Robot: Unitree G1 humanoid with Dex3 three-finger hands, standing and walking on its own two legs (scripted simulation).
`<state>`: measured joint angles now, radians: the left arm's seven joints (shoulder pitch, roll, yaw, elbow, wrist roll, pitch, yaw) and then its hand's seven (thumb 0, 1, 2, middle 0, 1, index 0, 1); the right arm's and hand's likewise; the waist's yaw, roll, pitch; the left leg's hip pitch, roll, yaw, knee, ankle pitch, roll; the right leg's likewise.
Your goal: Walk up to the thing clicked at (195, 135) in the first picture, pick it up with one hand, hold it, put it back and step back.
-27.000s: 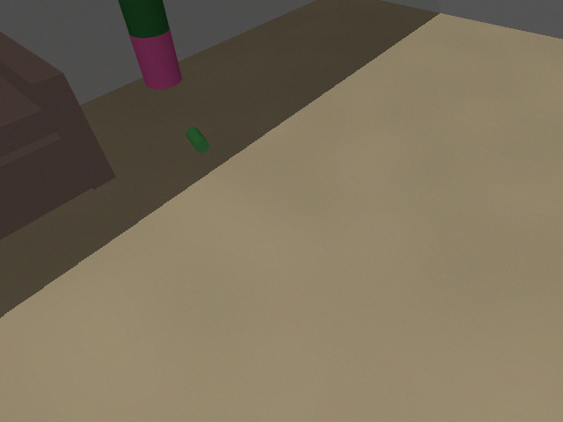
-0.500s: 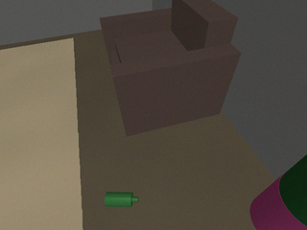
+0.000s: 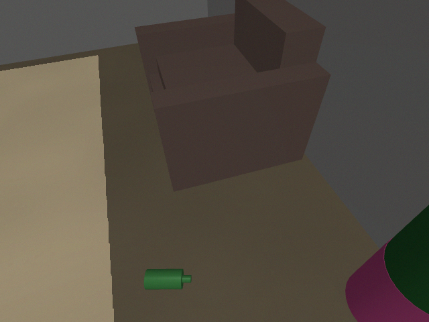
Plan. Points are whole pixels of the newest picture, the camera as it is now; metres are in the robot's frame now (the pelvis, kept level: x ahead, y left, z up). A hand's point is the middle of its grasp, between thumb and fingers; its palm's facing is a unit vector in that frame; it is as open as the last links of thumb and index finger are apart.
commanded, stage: stand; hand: left
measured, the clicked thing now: (168, 278) +0.44 +0.24 -0.74
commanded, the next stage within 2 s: none
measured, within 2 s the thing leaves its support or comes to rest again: neither
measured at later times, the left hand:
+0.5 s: hand out of the picture +0.04 +0.25 -0.15, palm faces -0.02 -0.94 -0.34, open 7.4 cm
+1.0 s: hand out of the picture +0.03 +0.25 -0.15, palm faces -0.02 -0.94 -0.34, open 7.4 cm
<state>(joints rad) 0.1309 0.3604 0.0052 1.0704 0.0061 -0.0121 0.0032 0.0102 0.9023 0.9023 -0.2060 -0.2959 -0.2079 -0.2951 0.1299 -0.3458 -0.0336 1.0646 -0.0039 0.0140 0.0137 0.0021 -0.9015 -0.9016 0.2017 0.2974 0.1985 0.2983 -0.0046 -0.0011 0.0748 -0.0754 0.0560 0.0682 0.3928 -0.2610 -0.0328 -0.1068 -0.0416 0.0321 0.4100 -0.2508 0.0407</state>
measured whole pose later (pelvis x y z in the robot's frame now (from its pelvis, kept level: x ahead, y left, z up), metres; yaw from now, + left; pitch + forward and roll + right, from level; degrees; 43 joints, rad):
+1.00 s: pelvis -0.03 +0.00 +0.00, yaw +1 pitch -2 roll +0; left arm 0.13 0.35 -0.01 1.11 0.01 -0.01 -0.01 0.01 0.90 0.90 -0.21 -0.30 -0.21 -0.30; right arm 0.13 -0.35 -0.01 1.12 -0.01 -0.01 0.01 0.00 -0.90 -0.90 0.20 0.30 0.20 0.30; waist 0.00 0.00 0.05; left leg -0.12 0.05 0.05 0.33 -0.18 -0.03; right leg -0.13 -0.04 0.01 0.34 -0.17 0.04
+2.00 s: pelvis -0.02 -0.01 +0.00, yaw +1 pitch -2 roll +0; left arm 0.12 0.35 -0.01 1.11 0.01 -0.01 -0.01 0.01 0.90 0.90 -0.21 -0.30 -0.21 -0.30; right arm 0.12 -0.35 -0.01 1.12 -0.01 -0.01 0.01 0.00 -0.90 -0.90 0.20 0.30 0.20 0.30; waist 0.00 0.00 0.06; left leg -0.11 0.06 0.04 0.33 -0.19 -0.04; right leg -0.13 -0.04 0.00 0.34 -0.18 0.04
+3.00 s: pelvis -0.03 +0.00 -0.08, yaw +3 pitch +16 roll -2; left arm 0.24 0.32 0.12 0.48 0.23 0.22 -0.03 0.00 -0.53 1.00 -0.08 -1.08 -0.08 -1.08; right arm 0.21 -0.23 -0.04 0.59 0.01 -0.12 -0.01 0.01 -0.90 -0.90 0.20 0.30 0.20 0.30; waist -0.03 0.00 -0.10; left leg -0.84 0.06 -0.03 1.08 -0.51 -0.03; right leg -0.81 -0.05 -0.02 1.03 -0.49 0.05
